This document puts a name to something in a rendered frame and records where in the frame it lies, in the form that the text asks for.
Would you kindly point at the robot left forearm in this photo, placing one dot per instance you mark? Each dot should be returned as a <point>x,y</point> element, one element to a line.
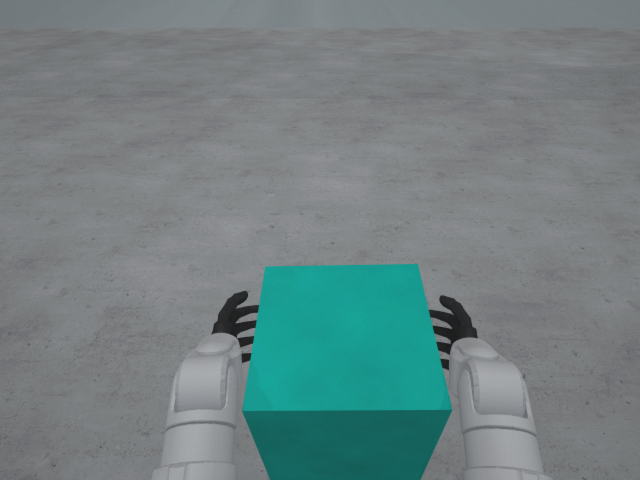
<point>202,413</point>

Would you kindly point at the carton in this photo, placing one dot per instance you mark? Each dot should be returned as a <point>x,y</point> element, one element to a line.
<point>345,380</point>

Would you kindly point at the robot left hand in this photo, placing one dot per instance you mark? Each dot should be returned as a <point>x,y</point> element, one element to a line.
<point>228,317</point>

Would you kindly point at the robot right hand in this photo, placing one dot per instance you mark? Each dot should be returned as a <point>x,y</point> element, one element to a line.
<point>460,322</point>

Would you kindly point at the robot right forearm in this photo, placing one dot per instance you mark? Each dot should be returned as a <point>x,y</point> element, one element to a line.
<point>496,418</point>

